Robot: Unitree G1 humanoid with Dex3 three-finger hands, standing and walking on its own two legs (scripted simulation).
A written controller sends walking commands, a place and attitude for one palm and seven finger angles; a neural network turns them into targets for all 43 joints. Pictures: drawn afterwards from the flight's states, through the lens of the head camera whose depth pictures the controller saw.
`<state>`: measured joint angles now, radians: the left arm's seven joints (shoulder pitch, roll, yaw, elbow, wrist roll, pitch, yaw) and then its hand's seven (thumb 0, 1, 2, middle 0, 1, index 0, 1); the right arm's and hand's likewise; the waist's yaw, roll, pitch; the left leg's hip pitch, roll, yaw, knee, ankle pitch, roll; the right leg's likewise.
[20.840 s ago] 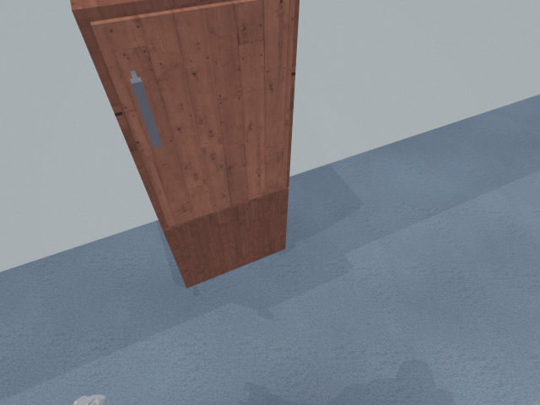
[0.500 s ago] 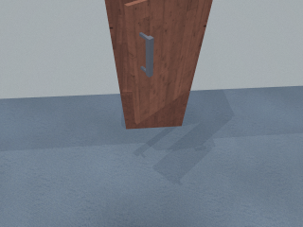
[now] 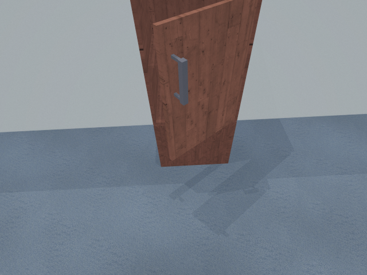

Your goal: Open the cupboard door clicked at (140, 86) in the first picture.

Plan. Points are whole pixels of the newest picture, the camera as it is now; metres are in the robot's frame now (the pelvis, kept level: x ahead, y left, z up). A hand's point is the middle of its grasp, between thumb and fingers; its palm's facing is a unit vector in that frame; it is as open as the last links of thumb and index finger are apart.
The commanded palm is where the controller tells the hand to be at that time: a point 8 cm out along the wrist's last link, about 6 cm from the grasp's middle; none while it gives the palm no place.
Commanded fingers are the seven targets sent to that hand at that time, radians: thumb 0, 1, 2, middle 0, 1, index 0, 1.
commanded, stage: let the arm hang, fingers relaxed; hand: left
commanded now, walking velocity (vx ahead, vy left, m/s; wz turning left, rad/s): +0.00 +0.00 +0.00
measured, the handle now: (179, 80) +0.65 +0.05 +0.08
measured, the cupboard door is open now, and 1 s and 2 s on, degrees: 36 36 36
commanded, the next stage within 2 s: look to check the result in 0.28 s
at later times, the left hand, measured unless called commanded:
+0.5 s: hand out of the picture +0.09 +0.22 -0.15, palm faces -0.01 -0.95 -0.33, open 7.4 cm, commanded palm none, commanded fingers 0.00 0.90 0.90 -0.20 -0.30 -0.20 -0.30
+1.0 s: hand out of the picture +0.10 +0.21 -0.15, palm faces +0.00 -0.95 -0.32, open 7.4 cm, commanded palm none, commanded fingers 0.00 0.90 0.90 -0.20 -0.30 -0.20 -0.30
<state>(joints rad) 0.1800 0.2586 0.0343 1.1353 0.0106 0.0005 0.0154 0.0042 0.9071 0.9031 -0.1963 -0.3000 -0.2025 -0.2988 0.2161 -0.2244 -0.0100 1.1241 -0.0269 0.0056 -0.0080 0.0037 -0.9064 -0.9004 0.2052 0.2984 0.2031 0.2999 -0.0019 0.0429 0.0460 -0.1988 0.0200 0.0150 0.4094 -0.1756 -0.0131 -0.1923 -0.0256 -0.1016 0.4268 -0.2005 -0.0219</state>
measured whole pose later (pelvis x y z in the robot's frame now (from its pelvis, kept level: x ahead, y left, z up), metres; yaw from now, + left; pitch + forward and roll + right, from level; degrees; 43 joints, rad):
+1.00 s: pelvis +0.04 -0.01 +0.01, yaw +0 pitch -1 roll +0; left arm 0.13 0.27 0.02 1.14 0.01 -0.02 0.01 0.00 0.90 0.90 -0.20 -0.30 -0.21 -0.30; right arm 0.13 -0.29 0.00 1.14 -0.02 0.00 -0.01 0.00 -0.91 -0.90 0.21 0.30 0.20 0.30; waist 0.00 0.03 0.05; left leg -0.10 0.04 0.02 0.30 -0.17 -0.04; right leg -0.10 0.01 -0.10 0.32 -0.20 -0.04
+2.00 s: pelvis +0.01 +0.01 -0.01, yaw -28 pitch +1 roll -1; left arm 0.19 0.26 0.10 0.94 0.02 0.07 -0.01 0.01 0.90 0.90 -0.20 -0.30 -0.20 -0.30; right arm 0.11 -0.19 -0.03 0.89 -0.03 0.00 -0.04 0.00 -0.91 -0.90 0.20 0.30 0.20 0.30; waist 0.04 -0.05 0.10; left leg -0.26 0.05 0.02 0.55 -0.30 -0.01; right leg -0.49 0.08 0.08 0.94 -0.46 0.03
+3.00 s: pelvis +0.03 -0.08 -0.02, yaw -66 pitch +1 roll +0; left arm 0.07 0.23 0.07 0.91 0.03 0.01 -0.07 0.01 0.91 0.90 -0.19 -0.30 -0.20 -0.30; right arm 0.49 -0.19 -0.03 1.03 -0.04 -0.03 -0.01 0.00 -0.90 -0.90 0.21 0.30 0.20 0.30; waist -0.07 0.00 0.06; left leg -0.11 0.20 0.29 0.59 -0.42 -0.07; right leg -0.37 -0.05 -0.12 0.57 -0.29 -0.05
